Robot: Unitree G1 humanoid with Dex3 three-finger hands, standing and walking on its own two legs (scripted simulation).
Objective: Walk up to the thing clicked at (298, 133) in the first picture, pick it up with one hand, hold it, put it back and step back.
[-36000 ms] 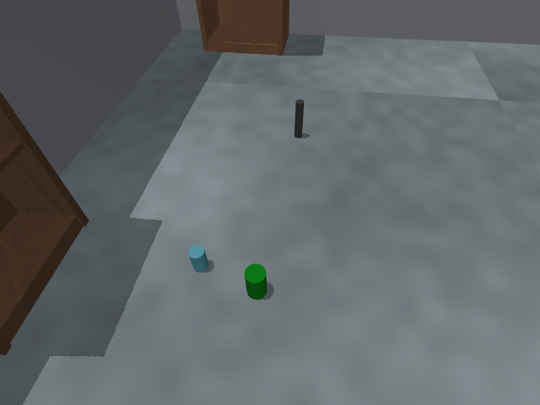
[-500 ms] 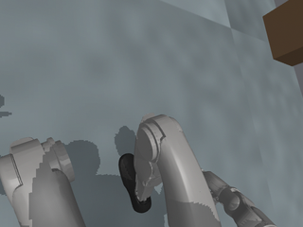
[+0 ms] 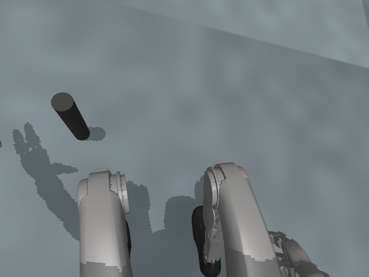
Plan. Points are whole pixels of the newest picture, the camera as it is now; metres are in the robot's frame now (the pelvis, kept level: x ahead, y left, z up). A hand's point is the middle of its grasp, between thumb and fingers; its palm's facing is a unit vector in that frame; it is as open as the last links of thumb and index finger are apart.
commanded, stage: home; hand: left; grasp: from the side
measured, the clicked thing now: (74, 120) +0.48 +0.27 -0.24
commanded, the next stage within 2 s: none
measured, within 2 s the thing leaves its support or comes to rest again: neither
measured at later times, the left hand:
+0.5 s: hand out of the picture +0.29 +0.31 +0.13, palm faces +0.29 -0.84 -0.45, open 17.4 cm
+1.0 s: hand out of the picture +0.23 +0.21 +0.30, palm faces +0.27 -0.91 -0.31, open 17.6 cm
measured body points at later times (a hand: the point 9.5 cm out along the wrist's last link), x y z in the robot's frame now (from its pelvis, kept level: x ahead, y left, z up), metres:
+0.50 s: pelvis +0.04 -0.01 +0.22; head +0.19 +0.03 +0.65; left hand +0.27 +0.35 +0.16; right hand +0.26 -0.24 +0.12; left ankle +0.09 +0.13 -0.32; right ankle +0.11 -0.14 -0.32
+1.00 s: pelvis +0.09 +0.00 +0.36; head +0.11 +0.01 +0.80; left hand +0.22 +0.26 +0.32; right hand +0.29 -0.21 +0.28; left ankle +0.09 +0.13 -0.32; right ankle +0.11 -0.14 -0.32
